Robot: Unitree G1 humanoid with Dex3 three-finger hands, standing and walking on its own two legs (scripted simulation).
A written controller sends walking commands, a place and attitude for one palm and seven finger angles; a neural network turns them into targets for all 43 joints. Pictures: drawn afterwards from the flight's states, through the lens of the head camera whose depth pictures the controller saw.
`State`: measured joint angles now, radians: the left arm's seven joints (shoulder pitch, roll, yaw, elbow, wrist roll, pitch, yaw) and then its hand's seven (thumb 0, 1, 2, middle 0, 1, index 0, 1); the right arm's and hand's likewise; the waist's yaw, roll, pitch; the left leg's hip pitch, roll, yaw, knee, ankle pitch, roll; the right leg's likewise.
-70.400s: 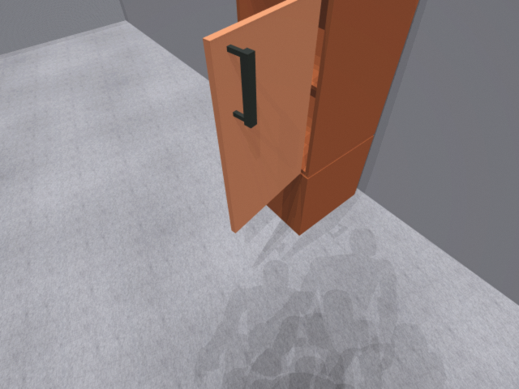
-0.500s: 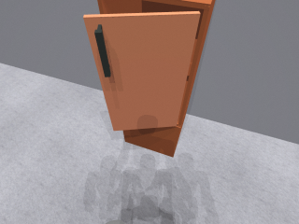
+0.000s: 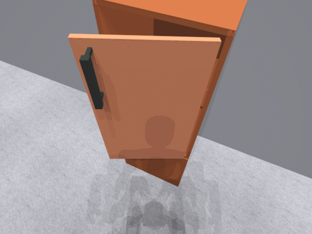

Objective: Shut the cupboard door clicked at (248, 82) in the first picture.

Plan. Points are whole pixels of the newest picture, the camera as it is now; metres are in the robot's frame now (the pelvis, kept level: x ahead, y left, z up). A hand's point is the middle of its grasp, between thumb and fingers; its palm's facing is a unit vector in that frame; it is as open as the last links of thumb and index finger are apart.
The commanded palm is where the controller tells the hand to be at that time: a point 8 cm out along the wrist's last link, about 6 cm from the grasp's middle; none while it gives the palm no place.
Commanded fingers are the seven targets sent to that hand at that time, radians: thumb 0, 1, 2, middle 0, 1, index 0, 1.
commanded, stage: come to a stop and stand still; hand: left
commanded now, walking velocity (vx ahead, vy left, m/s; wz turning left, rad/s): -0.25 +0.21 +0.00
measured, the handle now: (94, 80) +0.44 +0.20 +0.15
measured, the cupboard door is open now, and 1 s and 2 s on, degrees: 25 25 25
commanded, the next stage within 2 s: none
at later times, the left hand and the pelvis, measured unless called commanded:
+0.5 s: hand out of the picture +0.04 +0.26 -0.17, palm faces +0.06 -0.95 -0.29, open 7.4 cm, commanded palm none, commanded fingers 0.00 0.90 0.90 -0.20 -0.30 -0.20 -0.30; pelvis -0.02 +0.05 -0.01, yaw -1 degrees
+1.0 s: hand out of the picture +0.00 +0.26 -0.16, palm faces -0.02 -0.98 -0.22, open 7.3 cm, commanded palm none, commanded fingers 0.00 0.90 0.90 -0.20 -0.30 -0.20 -0.30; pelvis -0.03 +0.08 +0.00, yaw -2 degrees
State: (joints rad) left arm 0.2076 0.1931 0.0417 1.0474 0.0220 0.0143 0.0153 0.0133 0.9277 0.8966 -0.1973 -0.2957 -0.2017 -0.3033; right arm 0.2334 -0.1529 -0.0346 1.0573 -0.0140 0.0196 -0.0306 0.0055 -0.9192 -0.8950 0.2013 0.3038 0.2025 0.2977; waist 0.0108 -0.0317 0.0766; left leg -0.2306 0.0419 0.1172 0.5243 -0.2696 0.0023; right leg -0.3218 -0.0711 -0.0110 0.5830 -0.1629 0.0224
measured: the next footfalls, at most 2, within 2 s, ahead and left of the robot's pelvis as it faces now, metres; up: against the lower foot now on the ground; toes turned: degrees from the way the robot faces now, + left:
left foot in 0.38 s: +0.03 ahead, +0.14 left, +0.00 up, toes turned +3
right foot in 0.56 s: +0.05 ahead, -0.06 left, +0.00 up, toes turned +0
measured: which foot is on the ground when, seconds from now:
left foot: down 0.00-0.02, up 0.04-0.36, down 0.38-1.00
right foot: down 0.00-0.40, up 0.42-0.54, down 0.56-1.00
